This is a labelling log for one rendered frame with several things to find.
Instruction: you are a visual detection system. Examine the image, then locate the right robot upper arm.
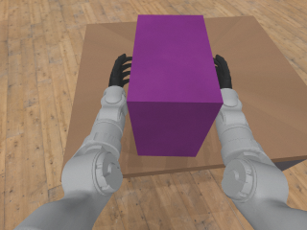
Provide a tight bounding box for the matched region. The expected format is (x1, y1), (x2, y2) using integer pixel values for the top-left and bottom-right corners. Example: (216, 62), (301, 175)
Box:
(221, 157), (307, 230)

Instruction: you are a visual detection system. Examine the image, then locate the robot right hand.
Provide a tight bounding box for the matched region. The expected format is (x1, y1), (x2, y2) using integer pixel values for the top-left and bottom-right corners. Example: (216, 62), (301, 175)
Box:
(213, 55), (232, 89)

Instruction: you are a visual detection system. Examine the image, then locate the carton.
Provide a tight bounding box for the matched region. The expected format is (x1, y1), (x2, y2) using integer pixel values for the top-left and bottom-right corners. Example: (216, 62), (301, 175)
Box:
(127, 14), (224, 157)

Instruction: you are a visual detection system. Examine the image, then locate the table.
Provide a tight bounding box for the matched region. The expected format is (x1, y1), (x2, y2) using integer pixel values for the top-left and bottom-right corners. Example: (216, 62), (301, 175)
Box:
(59, 15), (307, 182)

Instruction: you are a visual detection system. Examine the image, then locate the robot left forearm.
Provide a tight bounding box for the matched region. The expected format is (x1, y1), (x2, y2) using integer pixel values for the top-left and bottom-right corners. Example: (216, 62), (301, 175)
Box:
(61, 85), (128, 186)

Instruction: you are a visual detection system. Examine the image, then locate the left robot upper arm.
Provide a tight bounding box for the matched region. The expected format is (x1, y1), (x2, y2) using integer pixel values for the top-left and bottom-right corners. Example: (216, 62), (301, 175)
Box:
(13, 150), (123, 230)

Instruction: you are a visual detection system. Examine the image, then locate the robot right forearm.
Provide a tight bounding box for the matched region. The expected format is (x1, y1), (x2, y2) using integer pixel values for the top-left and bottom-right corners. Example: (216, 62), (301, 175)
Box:
(215, 88), (276, 167)

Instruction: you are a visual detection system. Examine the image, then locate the robot left hand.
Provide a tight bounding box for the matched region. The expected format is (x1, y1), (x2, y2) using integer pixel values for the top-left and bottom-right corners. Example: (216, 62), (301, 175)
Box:
(108, 54), (132, 88)

